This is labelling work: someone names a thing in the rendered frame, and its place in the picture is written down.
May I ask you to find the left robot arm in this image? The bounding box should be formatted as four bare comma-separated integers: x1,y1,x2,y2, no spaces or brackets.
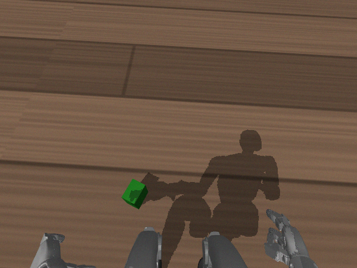
37,257,67,268

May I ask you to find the left robot hand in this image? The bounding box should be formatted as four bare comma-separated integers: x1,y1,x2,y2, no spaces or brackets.
30,233,96,268

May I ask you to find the carton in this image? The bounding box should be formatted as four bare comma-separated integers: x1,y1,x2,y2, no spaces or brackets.
122,179,148,209

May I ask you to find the right robot hand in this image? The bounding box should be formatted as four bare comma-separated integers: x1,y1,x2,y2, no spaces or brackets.
264,209,310,266

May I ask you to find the right robot arm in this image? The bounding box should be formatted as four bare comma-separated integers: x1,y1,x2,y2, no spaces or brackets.
289,256,318,268

